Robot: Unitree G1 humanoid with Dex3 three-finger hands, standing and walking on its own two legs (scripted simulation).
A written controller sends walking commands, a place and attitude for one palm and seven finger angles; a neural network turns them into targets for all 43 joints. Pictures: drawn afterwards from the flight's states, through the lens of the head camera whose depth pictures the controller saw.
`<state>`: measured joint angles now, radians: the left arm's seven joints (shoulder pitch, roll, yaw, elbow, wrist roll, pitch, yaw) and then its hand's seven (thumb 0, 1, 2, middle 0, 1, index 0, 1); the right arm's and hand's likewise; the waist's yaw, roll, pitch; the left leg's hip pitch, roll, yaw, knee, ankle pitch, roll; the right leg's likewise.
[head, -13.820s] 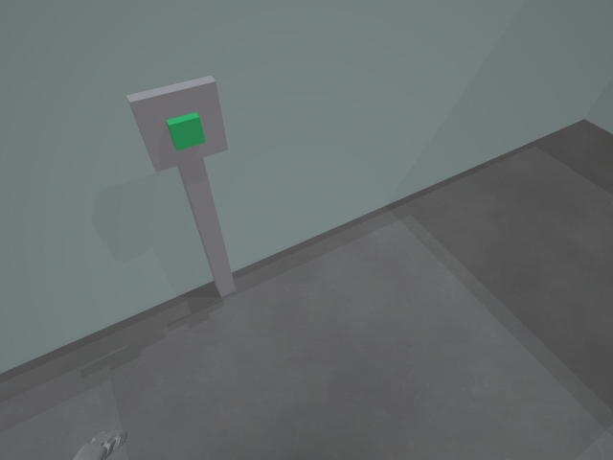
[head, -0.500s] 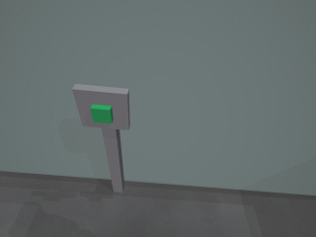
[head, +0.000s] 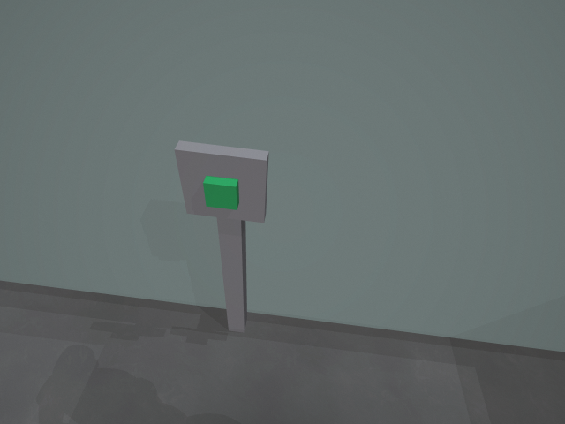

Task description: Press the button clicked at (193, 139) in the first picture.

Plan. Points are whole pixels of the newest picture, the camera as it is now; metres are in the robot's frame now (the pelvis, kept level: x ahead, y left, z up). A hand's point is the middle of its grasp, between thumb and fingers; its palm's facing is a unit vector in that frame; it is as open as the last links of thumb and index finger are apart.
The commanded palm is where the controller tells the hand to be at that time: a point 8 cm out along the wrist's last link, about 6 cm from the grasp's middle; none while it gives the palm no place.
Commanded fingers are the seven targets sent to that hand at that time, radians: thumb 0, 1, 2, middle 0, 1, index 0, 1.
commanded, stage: shuffle to correct the standing spot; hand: left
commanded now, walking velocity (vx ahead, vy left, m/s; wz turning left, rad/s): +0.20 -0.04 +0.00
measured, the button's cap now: (222, 192) +0.55 +0.17 -0.02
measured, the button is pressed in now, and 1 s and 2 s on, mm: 0 0 0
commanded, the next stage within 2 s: come to a stop and stand still in 0.42 s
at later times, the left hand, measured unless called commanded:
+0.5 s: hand out of the picture +0.06 +0.20 -0.18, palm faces -0.02 -0.99 -0.11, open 7.3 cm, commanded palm none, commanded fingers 0.00 0.90 0.90 -0.20 -0.30 -0.20 -0.30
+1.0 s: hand (201, 416) +0.18 +0.14 -0.17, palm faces -0.02 -0.99 -0.15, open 7.1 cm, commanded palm none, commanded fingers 0.00 0.90 0.90 -0.20 -0.30 -0.20 -0.30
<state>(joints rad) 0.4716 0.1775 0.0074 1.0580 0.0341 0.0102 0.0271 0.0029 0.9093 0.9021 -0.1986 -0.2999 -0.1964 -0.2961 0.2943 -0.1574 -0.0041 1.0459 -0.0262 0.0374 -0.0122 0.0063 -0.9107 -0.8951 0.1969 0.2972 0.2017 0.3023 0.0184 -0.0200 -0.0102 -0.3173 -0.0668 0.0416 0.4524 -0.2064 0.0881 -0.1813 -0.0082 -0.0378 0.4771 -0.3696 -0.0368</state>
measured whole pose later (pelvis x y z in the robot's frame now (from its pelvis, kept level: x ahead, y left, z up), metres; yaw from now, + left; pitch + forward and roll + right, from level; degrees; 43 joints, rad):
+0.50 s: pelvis +0.04 +0.04 +0.01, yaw -2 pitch -1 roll -3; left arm 0.30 0.19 0.05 1.05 0.04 0.01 0.01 0.03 0.94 0.90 -0.20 -0.30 -0.20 -0.30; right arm 0.45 -0.04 0.02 1.09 -0.02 -0.07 -0.04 0.00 -0.90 -0.90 0.20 0.30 0.20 0.30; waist -0.03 -0.07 -0.01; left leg -0.16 -0.04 0.13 0.33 -0.18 0.12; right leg -0.60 -0.05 -0.01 1.12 -0.16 0.00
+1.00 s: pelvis +0.07 -0.01 +0.00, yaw -1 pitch -1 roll +0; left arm 0.17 0.12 0.01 1.02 0.00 -0.03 0.04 -0.03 0.95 0.90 -0.20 -0.30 -0.20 -0.30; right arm 0.43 -0.07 0.02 1.15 -0.02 -0.01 -0.04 0.00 -0.90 -0.90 0.19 0.30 0.20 0.30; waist -0.06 -0.01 0.01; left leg -0.17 -0.02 0.11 0.48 -0.31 0.05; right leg -0.23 -0.01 -0.09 0.50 -0.26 -0.03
